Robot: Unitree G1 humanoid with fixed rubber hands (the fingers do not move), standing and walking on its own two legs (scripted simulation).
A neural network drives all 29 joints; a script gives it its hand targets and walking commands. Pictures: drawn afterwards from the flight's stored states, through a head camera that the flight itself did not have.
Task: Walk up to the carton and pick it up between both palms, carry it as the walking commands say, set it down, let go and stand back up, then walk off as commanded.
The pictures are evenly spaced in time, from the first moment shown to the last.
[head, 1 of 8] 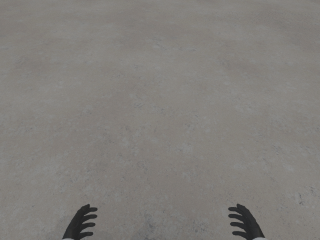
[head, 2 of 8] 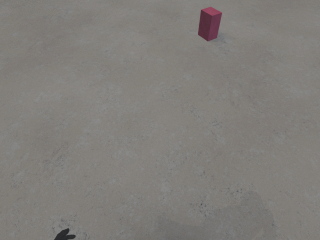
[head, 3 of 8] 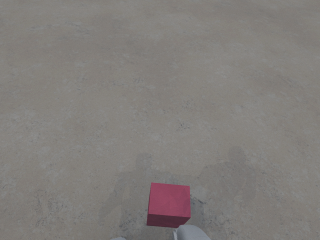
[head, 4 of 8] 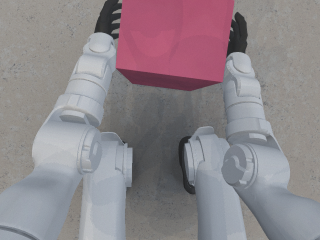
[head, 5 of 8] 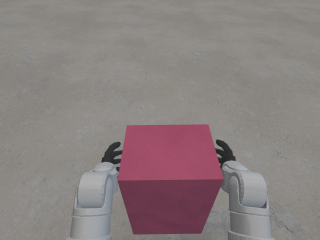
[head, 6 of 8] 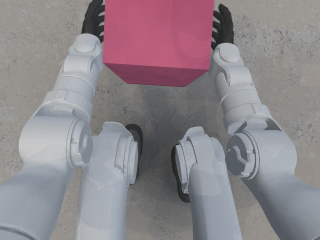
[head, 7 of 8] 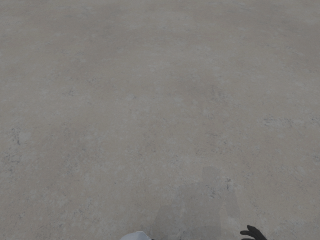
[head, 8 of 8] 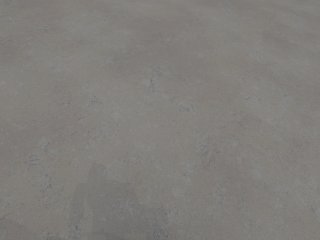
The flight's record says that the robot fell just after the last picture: no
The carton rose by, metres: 0.64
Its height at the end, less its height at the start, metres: -0.08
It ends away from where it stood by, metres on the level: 0.75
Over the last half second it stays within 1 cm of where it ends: yes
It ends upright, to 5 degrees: no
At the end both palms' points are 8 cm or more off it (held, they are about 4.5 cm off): yes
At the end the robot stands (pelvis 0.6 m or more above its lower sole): yes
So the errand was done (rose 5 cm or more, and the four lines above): no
